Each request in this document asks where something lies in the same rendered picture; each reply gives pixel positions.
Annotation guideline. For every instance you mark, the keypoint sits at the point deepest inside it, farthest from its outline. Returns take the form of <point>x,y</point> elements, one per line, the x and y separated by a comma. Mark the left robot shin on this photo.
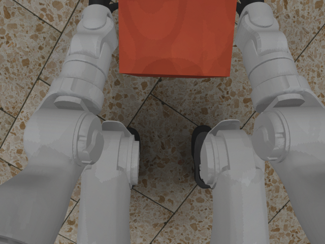
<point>111,125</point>

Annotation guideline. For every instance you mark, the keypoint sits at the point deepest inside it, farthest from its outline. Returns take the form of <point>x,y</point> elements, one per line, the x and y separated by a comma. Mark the left robot hand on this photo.
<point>112,7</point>

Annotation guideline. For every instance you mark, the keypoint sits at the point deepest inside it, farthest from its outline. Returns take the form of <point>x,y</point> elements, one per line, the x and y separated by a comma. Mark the robot right upper arm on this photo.
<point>292,139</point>

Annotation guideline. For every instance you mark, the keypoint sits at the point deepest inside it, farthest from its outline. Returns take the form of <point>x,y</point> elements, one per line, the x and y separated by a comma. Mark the robot right forearm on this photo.
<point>270,67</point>

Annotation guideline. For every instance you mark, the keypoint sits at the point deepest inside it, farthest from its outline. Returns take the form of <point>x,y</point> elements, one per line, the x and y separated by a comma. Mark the robot left forearm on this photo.
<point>86,66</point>

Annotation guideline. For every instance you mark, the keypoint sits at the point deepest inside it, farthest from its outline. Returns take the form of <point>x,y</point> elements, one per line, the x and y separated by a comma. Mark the carton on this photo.
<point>176,38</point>

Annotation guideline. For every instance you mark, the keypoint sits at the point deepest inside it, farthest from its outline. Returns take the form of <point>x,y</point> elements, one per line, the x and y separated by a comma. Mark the robot right foot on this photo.
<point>198,136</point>

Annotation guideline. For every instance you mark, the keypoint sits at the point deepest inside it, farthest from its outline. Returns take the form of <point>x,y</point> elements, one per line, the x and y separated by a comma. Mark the right robot hand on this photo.
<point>241,6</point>

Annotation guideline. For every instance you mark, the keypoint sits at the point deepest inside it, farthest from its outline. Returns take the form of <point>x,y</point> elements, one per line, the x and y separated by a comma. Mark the robot left upper arm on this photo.
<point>59,143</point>

